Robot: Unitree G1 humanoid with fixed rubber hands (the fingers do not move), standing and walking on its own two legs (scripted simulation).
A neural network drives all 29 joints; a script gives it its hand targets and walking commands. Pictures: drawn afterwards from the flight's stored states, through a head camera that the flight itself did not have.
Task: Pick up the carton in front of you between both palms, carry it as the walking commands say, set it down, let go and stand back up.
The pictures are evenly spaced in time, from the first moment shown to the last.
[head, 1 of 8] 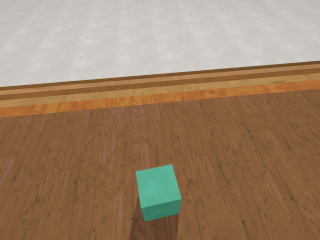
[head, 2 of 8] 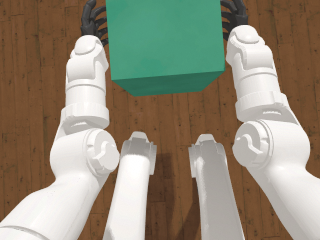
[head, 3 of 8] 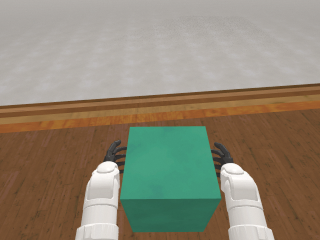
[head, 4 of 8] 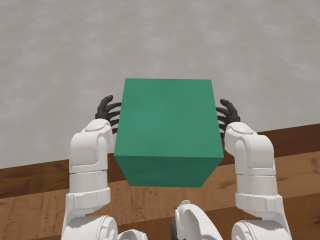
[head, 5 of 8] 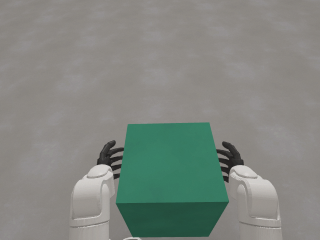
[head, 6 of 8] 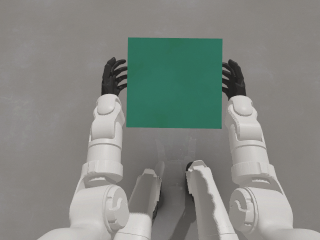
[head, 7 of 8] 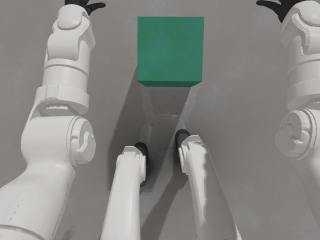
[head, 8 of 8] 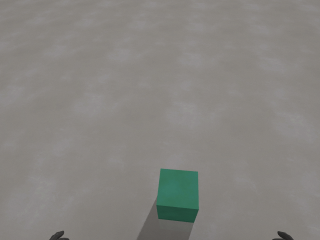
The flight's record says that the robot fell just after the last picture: no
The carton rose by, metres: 0.68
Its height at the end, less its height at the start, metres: -0.92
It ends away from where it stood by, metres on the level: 5.18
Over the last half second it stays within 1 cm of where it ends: yes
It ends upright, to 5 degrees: yes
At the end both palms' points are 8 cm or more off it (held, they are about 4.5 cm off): yes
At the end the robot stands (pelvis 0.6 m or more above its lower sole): yes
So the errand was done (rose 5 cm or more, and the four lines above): yes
